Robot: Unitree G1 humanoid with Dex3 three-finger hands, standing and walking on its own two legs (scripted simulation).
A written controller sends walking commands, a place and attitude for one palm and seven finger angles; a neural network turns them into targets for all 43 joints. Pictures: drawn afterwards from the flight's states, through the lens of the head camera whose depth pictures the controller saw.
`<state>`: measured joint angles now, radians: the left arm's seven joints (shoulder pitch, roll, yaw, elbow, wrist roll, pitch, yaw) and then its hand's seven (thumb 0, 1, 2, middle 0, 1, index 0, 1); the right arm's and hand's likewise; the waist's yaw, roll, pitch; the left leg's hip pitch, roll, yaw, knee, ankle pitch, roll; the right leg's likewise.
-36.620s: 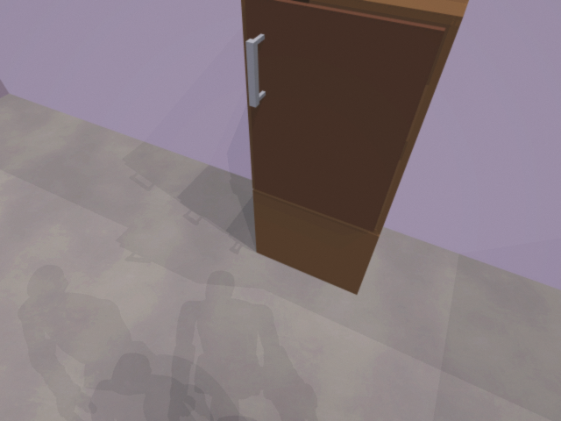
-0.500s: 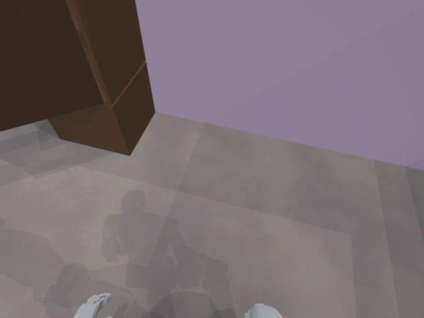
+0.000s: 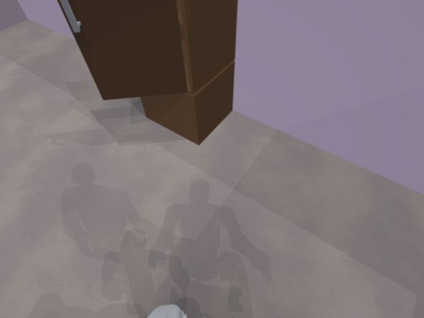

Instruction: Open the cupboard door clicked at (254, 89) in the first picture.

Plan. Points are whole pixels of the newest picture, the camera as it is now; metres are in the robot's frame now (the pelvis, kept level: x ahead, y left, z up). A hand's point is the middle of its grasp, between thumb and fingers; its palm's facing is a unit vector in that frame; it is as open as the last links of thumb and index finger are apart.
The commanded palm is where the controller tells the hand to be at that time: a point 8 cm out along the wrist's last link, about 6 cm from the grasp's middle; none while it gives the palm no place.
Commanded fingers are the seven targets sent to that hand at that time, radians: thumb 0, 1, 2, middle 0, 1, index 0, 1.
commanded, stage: turn to face it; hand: left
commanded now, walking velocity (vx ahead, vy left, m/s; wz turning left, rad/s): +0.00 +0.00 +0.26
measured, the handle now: (68, 6) +1.05 +0.56 +0.09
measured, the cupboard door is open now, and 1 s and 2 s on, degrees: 42 42 42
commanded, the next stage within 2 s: take the last steps up to it in 0.08 s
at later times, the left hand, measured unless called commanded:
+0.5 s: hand out of the picture +0.05 +0.26 -0.16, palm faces +0.14 -0.97 -0.19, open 7.4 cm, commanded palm none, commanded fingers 0.00 0.90 0.90 -0.20 -0.30 -0.20 -0.30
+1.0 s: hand out of the picture +0.06 +0.23 -0.15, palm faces +0.30 -0.93 -0.23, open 7.2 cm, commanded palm none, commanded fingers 0.00 0.90 0.90 -0.20 -0.30 -0.20 -0.30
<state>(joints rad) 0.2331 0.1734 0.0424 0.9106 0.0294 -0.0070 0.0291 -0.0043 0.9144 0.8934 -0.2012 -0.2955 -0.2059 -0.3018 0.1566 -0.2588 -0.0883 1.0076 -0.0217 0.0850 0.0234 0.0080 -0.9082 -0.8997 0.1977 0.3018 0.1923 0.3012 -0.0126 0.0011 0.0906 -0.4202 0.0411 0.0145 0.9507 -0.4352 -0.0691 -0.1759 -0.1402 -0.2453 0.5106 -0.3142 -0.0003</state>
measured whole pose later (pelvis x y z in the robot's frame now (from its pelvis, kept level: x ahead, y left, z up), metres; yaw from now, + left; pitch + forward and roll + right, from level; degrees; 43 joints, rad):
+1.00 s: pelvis +0.12 +0.06 +0.01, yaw +14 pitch +0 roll +2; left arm 0.36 0.12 0.04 1.08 0.02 -0.08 0.02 -0.01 0.93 0.89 -0.20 -0.29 -0.20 -0.30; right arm 0.28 -0.20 -0.07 1.09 -0.03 0.02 0.03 0.01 -0.91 -0.90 0.20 0.30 0.19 0.30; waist 0.00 0.03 0.03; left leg -0.60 0.09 0.00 1.04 -0.13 -0.04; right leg -0.04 -0.08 -0.20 0.31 -0.27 0.00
